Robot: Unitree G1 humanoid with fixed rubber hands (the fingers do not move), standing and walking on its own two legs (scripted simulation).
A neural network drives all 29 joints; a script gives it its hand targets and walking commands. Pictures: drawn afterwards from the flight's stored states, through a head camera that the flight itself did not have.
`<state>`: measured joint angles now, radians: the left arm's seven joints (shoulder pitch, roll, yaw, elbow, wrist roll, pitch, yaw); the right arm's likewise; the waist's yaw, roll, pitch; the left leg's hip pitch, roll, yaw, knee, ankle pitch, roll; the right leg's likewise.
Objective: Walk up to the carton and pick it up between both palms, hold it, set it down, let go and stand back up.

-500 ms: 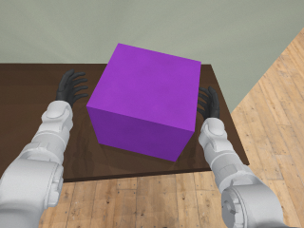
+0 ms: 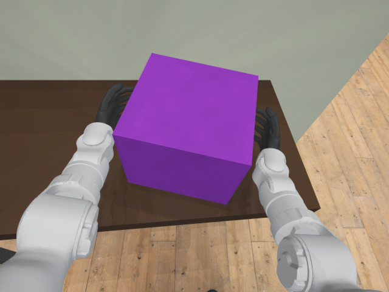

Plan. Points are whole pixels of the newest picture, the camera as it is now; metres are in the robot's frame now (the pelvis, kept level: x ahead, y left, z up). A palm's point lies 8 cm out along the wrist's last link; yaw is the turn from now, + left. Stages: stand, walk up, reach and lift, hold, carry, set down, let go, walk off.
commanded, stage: reach and lift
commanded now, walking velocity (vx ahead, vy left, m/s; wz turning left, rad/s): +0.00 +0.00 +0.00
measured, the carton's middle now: (190, 131) +0.48 -0.03 +0.01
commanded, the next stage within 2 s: none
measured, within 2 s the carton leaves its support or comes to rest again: neither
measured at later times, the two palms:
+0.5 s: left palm (109, 121) +0.48 +0.14 +0.05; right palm (267, 149) +0.41 -0.18 +0.04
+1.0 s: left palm (109, 121) +0.48 +0.14 +0.05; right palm (267, 149) +0.40 -0.18 +0.04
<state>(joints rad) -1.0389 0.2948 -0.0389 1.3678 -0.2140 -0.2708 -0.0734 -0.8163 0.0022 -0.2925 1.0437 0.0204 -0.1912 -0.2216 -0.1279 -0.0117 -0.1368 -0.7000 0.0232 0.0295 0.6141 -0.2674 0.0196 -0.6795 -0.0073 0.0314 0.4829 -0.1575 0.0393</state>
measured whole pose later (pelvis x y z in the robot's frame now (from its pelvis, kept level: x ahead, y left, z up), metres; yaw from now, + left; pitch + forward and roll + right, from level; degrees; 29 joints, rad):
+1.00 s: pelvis +0.00 +0.00 +0.00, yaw +0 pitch +21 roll -2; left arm -1.08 0.28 0.07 1.53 -0.03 -0.44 -0.09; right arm -0.81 0.09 -0.55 1.04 -0.21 -0.31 -0.17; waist -0.13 -0.01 -0.14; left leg -0.70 0.02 0.03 0.61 -0.27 0.02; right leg -0.68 -0.01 0.03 0.48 -0.16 0.04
